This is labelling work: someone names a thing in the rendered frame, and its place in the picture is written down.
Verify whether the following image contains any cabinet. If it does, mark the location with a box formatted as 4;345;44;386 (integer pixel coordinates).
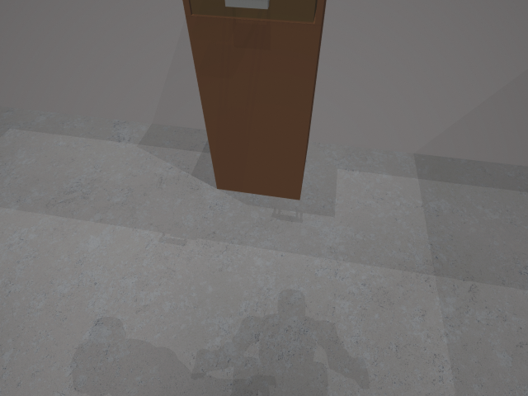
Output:
182;0;327;200

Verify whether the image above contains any drawer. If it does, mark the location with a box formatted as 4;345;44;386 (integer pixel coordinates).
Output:
190;0;318;22

